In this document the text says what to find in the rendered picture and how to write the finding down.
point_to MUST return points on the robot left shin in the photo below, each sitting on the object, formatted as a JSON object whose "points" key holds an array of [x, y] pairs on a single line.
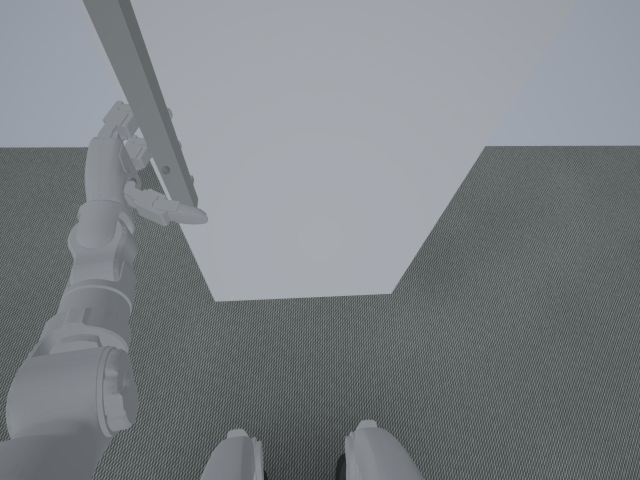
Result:
{"points": [[236, 433]]}

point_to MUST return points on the left robot thigh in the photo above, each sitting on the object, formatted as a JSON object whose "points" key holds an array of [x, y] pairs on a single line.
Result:
{"points": [[236, 458]]}

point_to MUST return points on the handle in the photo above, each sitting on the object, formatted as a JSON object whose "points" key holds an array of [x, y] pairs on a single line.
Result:
{"points": [[117, 27]]}

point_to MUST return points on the left robot upper arm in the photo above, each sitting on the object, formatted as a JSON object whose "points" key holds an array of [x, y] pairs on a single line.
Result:
{"points": [[65, 409]]}

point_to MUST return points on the fridge door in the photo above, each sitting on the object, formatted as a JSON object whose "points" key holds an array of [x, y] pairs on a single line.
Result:
{"points": [[327, 137]]}

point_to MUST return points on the left robot hand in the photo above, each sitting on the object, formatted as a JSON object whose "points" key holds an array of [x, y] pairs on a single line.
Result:
{"points": [[110, 165]]}

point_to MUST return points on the robot left forearm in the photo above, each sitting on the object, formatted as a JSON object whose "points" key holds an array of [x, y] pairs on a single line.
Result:
{"points": [[98, 298]]}

